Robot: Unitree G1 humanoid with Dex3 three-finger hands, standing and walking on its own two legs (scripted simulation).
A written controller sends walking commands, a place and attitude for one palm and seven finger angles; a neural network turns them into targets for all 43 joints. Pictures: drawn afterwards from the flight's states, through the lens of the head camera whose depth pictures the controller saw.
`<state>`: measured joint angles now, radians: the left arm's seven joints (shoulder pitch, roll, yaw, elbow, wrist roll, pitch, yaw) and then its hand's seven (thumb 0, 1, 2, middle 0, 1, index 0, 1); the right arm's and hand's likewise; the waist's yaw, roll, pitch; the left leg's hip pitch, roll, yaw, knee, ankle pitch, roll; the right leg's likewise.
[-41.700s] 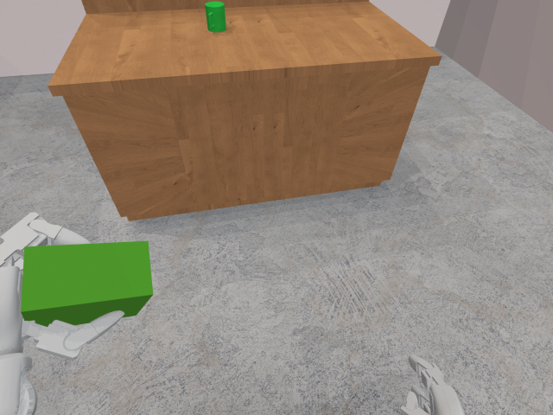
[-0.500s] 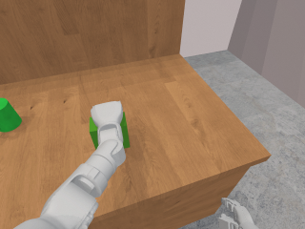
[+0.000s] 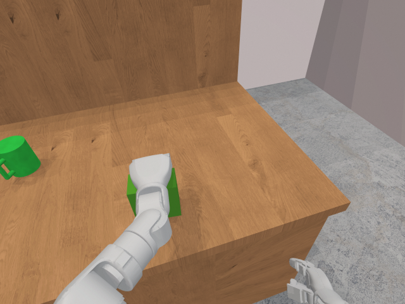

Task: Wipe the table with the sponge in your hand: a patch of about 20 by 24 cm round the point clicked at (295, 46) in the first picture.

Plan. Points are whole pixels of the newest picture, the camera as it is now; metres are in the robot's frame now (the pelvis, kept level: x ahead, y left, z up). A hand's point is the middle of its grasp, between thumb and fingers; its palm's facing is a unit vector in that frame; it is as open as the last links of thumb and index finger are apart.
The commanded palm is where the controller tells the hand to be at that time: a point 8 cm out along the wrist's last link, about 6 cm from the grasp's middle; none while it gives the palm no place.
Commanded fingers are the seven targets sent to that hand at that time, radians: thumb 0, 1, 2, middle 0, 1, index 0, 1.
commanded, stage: wipe back along the third lane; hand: left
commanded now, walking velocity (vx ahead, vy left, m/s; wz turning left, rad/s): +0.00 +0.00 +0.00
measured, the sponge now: (156, 199) +0.35 +0.16 +0.01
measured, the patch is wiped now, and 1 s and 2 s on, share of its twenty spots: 1.00 1.00 1.00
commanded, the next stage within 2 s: slide back across to the middle lane in 0.44 s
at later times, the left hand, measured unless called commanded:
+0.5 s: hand (158, 196) +0.33 +0.14 +0.05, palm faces +0.01 -0.09 -1.00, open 10.1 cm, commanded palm +0.28 +0.13 +0.09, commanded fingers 0.00 0.10 1.30 -1.20 -1.60 -1.20 -1.60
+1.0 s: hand (138, 209) +0.29 +0.17 +0.06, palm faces +0.04 -0.18 -0.98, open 10.1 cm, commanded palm +0.25 +0.18 +0.11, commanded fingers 0.00 0.10 1.30 -1.20 -1.60 -1.20 -1.60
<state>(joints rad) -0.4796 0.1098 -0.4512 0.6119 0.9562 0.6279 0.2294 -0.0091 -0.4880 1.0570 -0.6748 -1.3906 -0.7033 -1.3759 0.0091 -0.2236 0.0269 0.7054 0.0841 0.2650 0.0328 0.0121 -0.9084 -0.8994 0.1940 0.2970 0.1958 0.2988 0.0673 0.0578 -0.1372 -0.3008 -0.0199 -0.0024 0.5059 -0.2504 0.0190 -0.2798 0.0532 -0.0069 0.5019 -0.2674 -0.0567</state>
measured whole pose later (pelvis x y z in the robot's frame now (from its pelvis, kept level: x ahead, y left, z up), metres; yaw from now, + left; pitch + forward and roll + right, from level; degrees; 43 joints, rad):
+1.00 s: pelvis +0.00 -0.01 +0.00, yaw -2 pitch -2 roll +1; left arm -0.07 0.25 -0.37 0.09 0.95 0.61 0.14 0.00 -0.50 1.06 -0.70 -1.36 -0.73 -1.35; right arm -0.04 -0.25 0.04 0.67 0.08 0.20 0.04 0.01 -0.91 -0.90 0.19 0.30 0.19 0.30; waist 0.09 0.08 -0.08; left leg -0.17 0.00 0.03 0.45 -0.24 0.01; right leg -0.16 0.07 0.03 0.46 -0.25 -0.07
